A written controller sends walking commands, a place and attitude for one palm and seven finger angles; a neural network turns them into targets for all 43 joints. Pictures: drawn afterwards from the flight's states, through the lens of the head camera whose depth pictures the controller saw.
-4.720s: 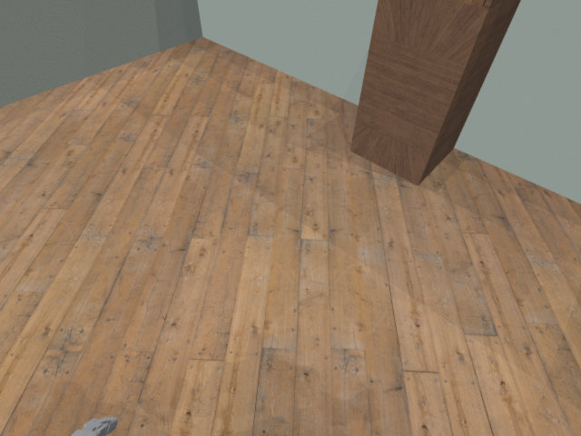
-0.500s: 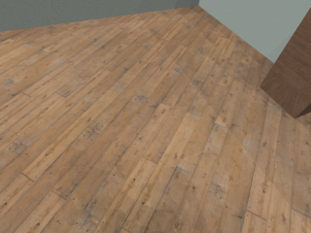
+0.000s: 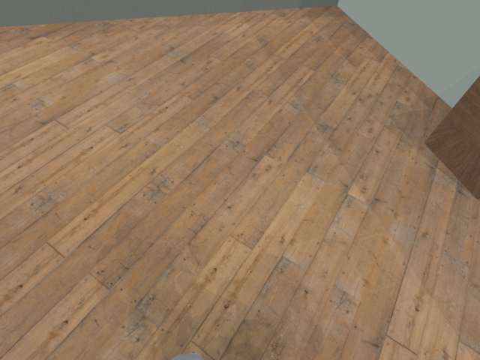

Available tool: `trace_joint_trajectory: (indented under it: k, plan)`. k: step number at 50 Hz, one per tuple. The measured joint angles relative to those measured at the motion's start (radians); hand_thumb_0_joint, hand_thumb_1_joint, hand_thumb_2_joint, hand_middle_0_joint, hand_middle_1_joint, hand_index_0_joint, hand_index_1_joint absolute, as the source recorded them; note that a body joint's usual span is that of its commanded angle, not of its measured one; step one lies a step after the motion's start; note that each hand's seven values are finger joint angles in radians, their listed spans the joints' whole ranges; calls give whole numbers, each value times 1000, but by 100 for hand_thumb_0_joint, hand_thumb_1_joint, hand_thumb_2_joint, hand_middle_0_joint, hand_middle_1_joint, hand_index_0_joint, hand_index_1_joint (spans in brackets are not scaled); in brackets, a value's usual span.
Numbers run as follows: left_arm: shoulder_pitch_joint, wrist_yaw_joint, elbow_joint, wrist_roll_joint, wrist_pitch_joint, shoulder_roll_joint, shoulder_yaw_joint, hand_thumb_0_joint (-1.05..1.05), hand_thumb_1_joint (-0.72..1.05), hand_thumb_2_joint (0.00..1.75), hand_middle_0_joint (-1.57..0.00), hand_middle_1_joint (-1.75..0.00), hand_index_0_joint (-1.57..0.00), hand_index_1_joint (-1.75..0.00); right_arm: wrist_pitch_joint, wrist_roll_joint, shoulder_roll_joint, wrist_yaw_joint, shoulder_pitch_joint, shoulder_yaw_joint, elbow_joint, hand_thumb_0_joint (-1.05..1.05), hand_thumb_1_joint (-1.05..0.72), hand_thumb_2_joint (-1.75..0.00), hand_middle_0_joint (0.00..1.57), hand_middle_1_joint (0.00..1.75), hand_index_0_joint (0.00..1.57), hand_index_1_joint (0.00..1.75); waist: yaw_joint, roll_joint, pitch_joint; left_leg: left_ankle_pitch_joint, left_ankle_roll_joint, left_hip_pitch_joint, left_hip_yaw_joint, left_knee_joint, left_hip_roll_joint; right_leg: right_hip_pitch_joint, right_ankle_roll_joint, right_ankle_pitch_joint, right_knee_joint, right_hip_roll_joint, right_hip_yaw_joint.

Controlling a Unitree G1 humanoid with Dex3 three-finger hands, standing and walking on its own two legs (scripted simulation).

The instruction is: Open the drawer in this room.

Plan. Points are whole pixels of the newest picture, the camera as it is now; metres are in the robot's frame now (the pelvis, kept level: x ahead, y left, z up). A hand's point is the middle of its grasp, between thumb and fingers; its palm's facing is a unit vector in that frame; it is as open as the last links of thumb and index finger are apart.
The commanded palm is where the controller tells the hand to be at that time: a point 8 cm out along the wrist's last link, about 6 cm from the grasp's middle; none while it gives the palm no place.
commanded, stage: turn or walk to find it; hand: left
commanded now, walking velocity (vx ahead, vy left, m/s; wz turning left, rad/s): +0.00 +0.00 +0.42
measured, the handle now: out of the picture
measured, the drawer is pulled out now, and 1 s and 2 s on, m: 0.00 0.00 0.00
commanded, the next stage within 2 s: none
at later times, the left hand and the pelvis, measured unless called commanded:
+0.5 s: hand out of the picture +0.02 +0.14 -0.13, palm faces +0.25 -0.93 -0.28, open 7.4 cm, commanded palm none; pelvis -0.02 -0.07 +0.02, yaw +14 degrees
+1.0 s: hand out of the picture -0.13 +0.18 -0.17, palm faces +0.50 -0.83 -0.22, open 7.4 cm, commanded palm none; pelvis -0.06 -0.02 +0.02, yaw +27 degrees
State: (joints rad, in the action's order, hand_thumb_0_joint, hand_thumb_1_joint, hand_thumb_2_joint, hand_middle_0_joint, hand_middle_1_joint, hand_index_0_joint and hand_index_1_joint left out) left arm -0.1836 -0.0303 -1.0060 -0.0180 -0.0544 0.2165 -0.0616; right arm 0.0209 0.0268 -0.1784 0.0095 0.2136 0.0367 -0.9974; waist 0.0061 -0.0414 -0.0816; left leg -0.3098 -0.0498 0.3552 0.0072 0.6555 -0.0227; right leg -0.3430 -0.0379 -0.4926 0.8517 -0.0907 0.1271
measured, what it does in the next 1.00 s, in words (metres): steps on the spot, turning left: right foot, then left foot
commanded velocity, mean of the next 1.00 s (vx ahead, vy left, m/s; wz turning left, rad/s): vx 0.00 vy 0.00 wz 0.42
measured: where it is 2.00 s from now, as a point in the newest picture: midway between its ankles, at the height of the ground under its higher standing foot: outside the picture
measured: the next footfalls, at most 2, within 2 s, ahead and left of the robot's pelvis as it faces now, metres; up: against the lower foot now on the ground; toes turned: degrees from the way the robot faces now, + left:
right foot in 0.34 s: +0.03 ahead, -0.17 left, +0.00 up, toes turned +9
left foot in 0.80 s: -0.06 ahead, +0.06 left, +0.00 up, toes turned +28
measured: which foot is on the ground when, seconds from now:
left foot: down 0.00-0.34, up 0.36-0.78, down 0.80-1.00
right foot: up 0.00-0.32, down 0.34-0.80, up 0.82-1.00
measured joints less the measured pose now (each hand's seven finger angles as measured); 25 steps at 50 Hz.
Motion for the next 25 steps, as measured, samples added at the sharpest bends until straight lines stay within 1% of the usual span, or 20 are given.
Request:
trace_joint_trajectory:
  k: [2,3,4,6,9,13,14,16,17,18,19,20,21,23,25]
  plan:
    - [23,1,8,-1,-3,5,-3,1,91,90,-20,-30,-20,-29,-9,-1,1,8,5,-1,10,0,-91,-90,20,30,20,30,12,9,-5,38,-1,-8,-22,-53,-6,-55,-1,-10,138,28,-49]
    - [32,3,14,0,0,7,-3,1,91,90,-20,-30,-20,-29,-10,-2,0,11,8,-2,12,0,-91,-90,20,30,20,30,14,16,-5,57,-2,-14,-32,-82,-8,-75,-3,3,181,37,-66]
    - [40,5,22,1,3,8,-4,1,91,90,-20,-30,-20,-29,-9,-2,-1,12,10,-2,13,0,-91,-90,20,30,20,30,16,22,-3,76,-1,-19,-42,-110,-10,-89,-6,19,207,42,-79]
    - [52,8,38,3,9,10,-5,1,91,90,-20,-30,-20,-29,-6,-2,-5,13,16,-1,14,0,-91,-90,20,30,21,30,17,31,3,109,3,-28,-59,-157,-13,-102,-13,45,213,47,-100]
    - [69,9,59,6,10,12,-4,1,91,90,-20,-30,-20,-29,-2,0,-9,10,23,3,17,0,-91,-90,20,30,21,30,26,43,10,140,13,-34,-89,-197,-20,-84,-22,45,136,50,-122]
    - [88,7,83,13,11,8,0,1,91,90,-20,-30,-20,-29,7,3,-20,4,27,13,24,0,-91,-90,20,30,21,30,40,57,15,156,35,-24,-132,-200,-29,-20,-20,40,-47,63,-138]
    - [90,7,89,15,14,5,2,1,91,90,-20,-30,-20,-29,11,3,-24,2,27,16,26,0,-91,-90,20,30,21,30,42,61,17,156,42,-18,-142,-193,-32,2,-18,57,-106,67,-139]
    - [86,8,101,17,22,1,7,1,91,90,-20,-30,-20,-29,17,1,-33,-3,30,23,31,0,-91,-90,20,30,21,30,41,66,24,149,60,-1,-160,-165,-42,65,-14,141,-259,72,-133]
    - [78,7,106,15,30,-2,8,1,91,90,-20,-30,-20,-29,21,-3,-39,-6,33,27,33,0,-91,-90,20,30,21,30,36,69,29,138,69,15,-166,-135,-47,92,-2,171,-324,71,-128]
    - [73,6,105,9,35,-12,10,1,91,90,-20,-30,-20,-29,27,-5,-48,-6,26,34,30,0,-91,-90,20,30,21,30,33,84,25,66,72,36,-167,-73,-43,94,16,180,-319,79,-116]
    - [63,6,106,6,34,-18,15,1,91,90,-20,-30,-20,-29,33,-4,-54,-7,23,39,28,0,-91,-90,20,30,21,30,32,89,25,-22,73,65,-149,17,-45,95,31,180,-306,76,-106]
    - [49,5,106,4,33,-25,19,1,91,90,-20,-30,-20,-29,40,-2,-60,-8,23,44,28,0,-91,-90,20,30,21,30,31,88,29,-79,73,95,-127,117,-49,102,42,180,-306,68,-97]
    - [34,4,105,3,31,-30,21,1,91,90,-20,-30,-20,-29,46,0,-65,-10,22,48,28,0,-91,-90,20,30,21,30,28,84,33,-105,74,122,-103,212,-49,113,48,182,-315,57,-90]
    - [8,5,99,3,30,-35,24,1,91,90,-20,-30,-20,-29,50,1,-75,-17,17,53,27,0,-91,-90,20,30,20,30,24,76,34,-93,81,158,-65,367,-33,136,53,194,-341,42,-76]
    - [-13,6,91,3,32,-39,27,1,90,90,-20,-30,-21,-29,48,-1,-84,-21,12,55,29,0,-91,-90,20,30,20,30,24,72,31,-61,92,172,-45,453,-10,153,54,203,-361,32,-55]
